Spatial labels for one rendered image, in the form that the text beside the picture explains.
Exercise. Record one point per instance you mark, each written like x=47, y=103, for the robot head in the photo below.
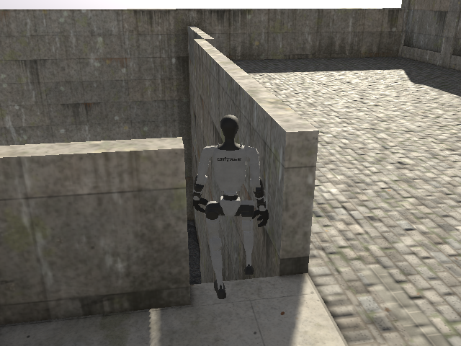
x=229, y=126

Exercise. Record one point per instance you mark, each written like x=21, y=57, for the right robot upper arm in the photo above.
x=254, y=164

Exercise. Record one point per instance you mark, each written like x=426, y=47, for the left robot thigh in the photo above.
x=212, y=212

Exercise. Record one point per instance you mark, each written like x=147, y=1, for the left robot hand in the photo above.
x=197, y=202

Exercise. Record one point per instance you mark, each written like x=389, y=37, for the left robot upper arm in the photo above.
x=206, y=154

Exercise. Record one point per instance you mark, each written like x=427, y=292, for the right robot hand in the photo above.
x=264, y=216

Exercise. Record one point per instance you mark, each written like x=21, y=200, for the left robot forearm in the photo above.
x=197, y=191

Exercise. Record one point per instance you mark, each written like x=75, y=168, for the right robot forearm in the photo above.
x=259, y=195

